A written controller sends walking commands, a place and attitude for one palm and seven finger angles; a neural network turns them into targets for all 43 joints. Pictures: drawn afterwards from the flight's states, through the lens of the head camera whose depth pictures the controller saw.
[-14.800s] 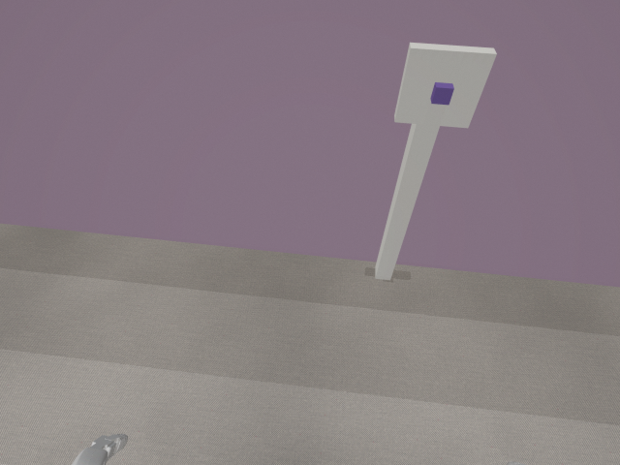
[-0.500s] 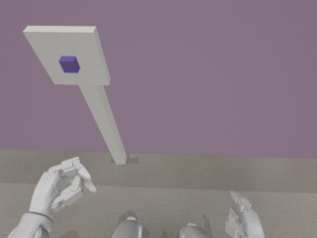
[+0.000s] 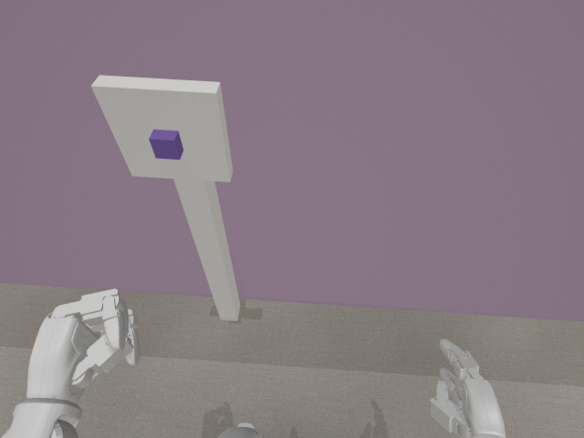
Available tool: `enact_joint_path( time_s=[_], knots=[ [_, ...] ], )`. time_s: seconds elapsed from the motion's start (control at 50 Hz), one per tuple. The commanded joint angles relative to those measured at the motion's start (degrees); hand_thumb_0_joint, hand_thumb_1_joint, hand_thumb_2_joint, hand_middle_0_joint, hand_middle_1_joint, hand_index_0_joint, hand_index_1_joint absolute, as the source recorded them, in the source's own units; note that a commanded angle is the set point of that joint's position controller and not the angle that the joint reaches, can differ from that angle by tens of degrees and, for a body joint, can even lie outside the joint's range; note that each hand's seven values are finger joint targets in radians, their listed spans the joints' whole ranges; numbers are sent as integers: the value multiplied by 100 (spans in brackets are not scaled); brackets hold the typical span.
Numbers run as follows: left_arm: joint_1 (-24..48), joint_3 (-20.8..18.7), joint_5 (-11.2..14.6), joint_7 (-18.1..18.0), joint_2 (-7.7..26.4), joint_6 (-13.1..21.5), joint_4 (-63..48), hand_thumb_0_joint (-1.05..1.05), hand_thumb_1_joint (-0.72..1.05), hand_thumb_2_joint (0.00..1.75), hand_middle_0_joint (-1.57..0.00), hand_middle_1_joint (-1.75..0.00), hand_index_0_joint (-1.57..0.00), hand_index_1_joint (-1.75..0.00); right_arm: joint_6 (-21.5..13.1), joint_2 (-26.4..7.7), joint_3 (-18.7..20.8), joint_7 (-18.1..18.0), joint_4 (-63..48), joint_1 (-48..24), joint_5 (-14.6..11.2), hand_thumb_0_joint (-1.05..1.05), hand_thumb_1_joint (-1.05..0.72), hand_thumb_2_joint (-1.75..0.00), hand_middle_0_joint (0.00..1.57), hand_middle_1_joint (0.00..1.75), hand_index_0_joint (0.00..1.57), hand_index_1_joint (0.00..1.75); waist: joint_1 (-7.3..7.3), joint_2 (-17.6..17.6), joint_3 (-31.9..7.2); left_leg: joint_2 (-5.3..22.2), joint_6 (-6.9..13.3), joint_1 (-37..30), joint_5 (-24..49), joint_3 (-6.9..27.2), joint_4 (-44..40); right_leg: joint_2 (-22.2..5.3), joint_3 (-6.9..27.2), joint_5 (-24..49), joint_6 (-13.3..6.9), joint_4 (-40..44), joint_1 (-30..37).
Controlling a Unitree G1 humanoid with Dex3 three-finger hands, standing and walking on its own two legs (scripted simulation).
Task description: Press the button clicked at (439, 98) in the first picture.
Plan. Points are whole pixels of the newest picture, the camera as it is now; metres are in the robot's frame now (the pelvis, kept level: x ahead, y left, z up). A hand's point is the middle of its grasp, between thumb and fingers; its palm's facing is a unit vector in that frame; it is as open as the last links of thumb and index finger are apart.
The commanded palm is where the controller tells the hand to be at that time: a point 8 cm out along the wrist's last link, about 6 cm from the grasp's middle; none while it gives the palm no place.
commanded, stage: raise the hand and make a fist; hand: left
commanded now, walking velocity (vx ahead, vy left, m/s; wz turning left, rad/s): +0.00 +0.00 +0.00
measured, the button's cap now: (167, 143) +0.52 +0.24 +0.10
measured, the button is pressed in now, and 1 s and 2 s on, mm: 0 0 0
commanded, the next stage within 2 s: aim a knuckle at the button in 0.74 s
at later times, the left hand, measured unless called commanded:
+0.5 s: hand (123, 318) +0.24 +0.21 +0.08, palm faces -0.01 -1.00 -0.04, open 3.1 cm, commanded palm +0.21 +0.27 +0.09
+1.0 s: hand (129, 313) +0.24 +0.21 +0.08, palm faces +0.05 -1.00 -0.07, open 3.1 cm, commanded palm +0.23 +0.26 +0.09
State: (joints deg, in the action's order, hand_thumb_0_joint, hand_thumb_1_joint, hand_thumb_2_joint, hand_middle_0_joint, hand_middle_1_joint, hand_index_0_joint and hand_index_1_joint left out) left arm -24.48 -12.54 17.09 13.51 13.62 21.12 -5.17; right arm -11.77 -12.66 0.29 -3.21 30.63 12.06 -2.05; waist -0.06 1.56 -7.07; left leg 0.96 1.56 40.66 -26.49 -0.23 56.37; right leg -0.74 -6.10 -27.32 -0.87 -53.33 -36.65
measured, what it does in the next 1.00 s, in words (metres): stands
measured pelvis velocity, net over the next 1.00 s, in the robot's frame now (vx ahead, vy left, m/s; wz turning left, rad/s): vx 0.00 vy -0.01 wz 0.02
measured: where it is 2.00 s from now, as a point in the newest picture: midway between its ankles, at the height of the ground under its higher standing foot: outside the picture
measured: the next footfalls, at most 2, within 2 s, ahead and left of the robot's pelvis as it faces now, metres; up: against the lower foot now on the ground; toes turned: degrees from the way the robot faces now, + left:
none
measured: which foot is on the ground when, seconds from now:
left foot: down 0.00-1.00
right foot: down 0.00-1.00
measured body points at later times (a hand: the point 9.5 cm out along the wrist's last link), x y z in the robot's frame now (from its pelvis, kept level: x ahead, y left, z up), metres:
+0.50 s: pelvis +0.01 +0.01 +0.01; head +0.04 +0.02 +0.46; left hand +0.23 +0.27 +0.09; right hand +0.17 -0.23 -0.06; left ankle +0.01 +0.10 -0.68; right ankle -0.01 -0.11 -0.68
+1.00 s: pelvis +0.00 -0.01 +0.01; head +0.04 -0.02 +0.46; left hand +0.23 +0.26 +0.09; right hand +0.17 -0.25 -0.07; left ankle +0.01 +0.10 -0.68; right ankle -0.01 -0.11 -0.68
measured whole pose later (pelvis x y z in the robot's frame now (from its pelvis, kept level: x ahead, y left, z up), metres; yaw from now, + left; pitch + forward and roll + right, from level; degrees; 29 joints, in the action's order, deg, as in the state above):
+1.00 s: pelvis +0.00 -0.01 +0.01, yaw +1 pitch +8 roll -2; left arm -12.6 -15.0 17.8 17.0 16.5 16.1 4.6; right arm -11.3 -14.6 -2.3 -3.9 32.7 13.4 -2.3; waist 0.2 2.5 -4.4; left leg 1.0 0.6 36.3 -24.0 0.8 51.8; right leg -0.4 -7.1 -25.5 -1.8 -49.2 -32.3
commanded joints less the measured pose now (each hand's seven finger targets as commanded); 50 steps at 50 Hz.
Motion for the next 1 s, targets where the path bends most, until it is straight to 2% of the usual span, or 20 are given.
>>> enact_joint_path(
  time_s=[0.0,0.06,0.08,0.16,0.18,0.26,0.28,0.32,0.38,0.46,0.52,0.58,0.6,0.66,0.7,0.76,0.82,0.9,0.94,0.98],
  knots=[
    [267,48,-94,210,582,-189,-814,0,90,90,-130,-150,-130,-150,-185,-862,224,-40,-916,-111,-60,0,-90,-90,20,30,20,30,-124,173,-542,8,-29,-1038,1417,355,-1098,169,100,1264,-9,828,181],
    [559,-268,-42,231,892,-233,-1259,0,90,90,-130,-150,-130,-150,-207,-861,192,-82,-992,-94,-42,0,-90,-90,20,30,20,30,-38,173,-936,16,-54,-1319,1697,396,-1149,172,95,1447,-27,831,410],
    [662,-457,-2,172,1059,-220,-1314,0,90,90,-130,-150,-130,-150,-196,-847,159,-87,-968,-117,-18,0,-90,-90,20,30,20,30,9,216,-921,10,-61,-1318,1716,406,-1166,193,96,1456,-46,822,480],
    [799,-547,73,-10,955,-22,-1593,0,90,90,-130,-150,-130,-150,-232,-767,97,-73,-935,-108,-19,0,-90,-90,20,30,20,30,58,446,-1014,49,-157,-1620,1972,464,-1272,204,42,1461,-73,807,484],
    [818,-557,74,-31,978,-30,-1515,0,90,90,-130,-150,-130,-150,-232,-779,85,-68,-888,-115,1,0,-90,-90,20,30,20,30,36,328,-987,48,-144,-1598,2035,480,-1257,216,49,1533,-72,815,524],
    [827,-305,43,151,797,-255,-1103,0,90,90,-130,-150,-130,-150,-225,-859,90,-42,-811,-61,-35,0,-90,-90,20,30,20,30,-54,453,-845,48,-178,-1616,2018,471,-1318,182,40,1532,-44,933,476],
    [786,-301,45,209,807,-384,-861,0,90,90,-130,-150,-130,-150,-211,-884,96,-45,-803,-77,-43,0,-90,-90,20,30,20,30,-82,108,-739,47,-128,-1470,1869,467,-1334,205,38,1516,-35,990,545],
    [927,-335,58,333,927,-545,-890,0,90,90,-130,-150,-130,-150,-210,-933,106,-66,-829,-79,-71,0,-90,-90,20,30,20,30,-71,167,-816,37,-121,-1536,1838,456,-1401,181,49,1545,-28,1060,625],
    [771,-558,170,369,1032,-643,-882,0,90,90,-130,-150,-130,-150,-233,-925,111,-77,-864,-137,-50,0,-90,-90,20,30,20,30,64,16,-946,-2,-110,-1518,2022,414,-1421,189,66,1734,-48,1094,894],
    [843,-707,217,185,1067,-392,-1258,0,90,90,-130,-150,-130,-150,-259,-860,110,-45,-866,-119,-28,0,-90,-90,20,30,20,30,128,278,-1010,2,-167,-1679,2281,377,-1457,189,51,1865,-57,1047,912],
    [865,-597,148,36,939,-220,-1131,0,90,90,-130,-150,-130,-150,-250,-845,115,-3,-808,-80,-17,0,-90,-90,20,30,20,30,49,306,-743,4,-157,-1593,2023,348,-1457,206,65,1657,-52,1064,728],
    [853,-438,81,62,842,-198,-899,0,90,90,-130,-150,-130,-150,-231,-897,135,5,-777,-79,-22,0,-90,-90,20,30,20,30,-30,115,-595,-2,-109,-1414,1667,333,-1434,202,100,1442,-39,1124,665],
    [858,-392,58,101,824,-231,-815,0,90,90,-130,-150,-130,-150,-226,-914,133,6,-793,-86,-38,0,-90,-90,20,30,20,30,-40,179,-549,-18,-103,-1358,1529,316,-1446,181,115,1348,-33,1144,638],
    [902,-395,26,187,953,-283,-961,0,90,90,-130,-150,-130,-150,-251,-919,136,-20,-834,-104,-59,0,-90,-90,20,30,20,30,-22,403,-692,-29,-87,-1440,1443,312,-1455,152,158,1287,-38,1187,668],
    [881,-499,68,201,1027,-297,-970,0,90,90,-130,-150,-130,-150,-253,-910,140,-43,-853,-125,-52,0,-90,-90,20,30,20,30,-12,113,-770,-44,-46,-1376,1420,277,-1428,148,205,1314,-16,1238,799],
    [936,-623,173,194,1043,-201,-1047,0,90,90,-130,-150,-130,-150,-279,-872,121,-69,-845,-158,-50,0,-90,-90,20,30,20,30,22,122,-758,-66,-46,-1357,1390,259,-1400,151,230,1295,-14,1249,819],
    [1014,-619,205,146,1007,-109,-965,0,90,90,-130,-150,-130,-150,-289,-854,89,-75,-792,-163,-44,0,-90,-90,20,30,20,30,-19,91,-645,-78,-32,-1293,1298,251,-1365,145,266,1213,-8,1278,773],
    [2039,-678,149,254,1233,-109,-241,0,90,90,-130,-150,-130,-150,-235,-941,68,-141,-594,-124,-50,0,-90,-90,20,30,20,30,-219,-61,-308,-97,-8,-1003,956,237,-1240,119,407,825,32,1374,504],
    [2385,-567,160,409,1190,-137,-59,0,90,90,-130,-150,-130,-150,-242,-949,72,-174,-562,-129,-74,0,-90,-90,20,30,20,30,-212,185,-521,-113,1,-1129,1017,218,-1221,94,441,889,21,1371,542],
    [2728,-544,205,555,1270,-221,164,0,90,90,-130,-150,-130,-150,-239,-972,53,-216,-534,-119,-83,0,-90,-90,20,30,20,30,-234,169,-701,-121,20,-1127,1025,205,-1175,84,524,891,33,1415,646]
  ],
)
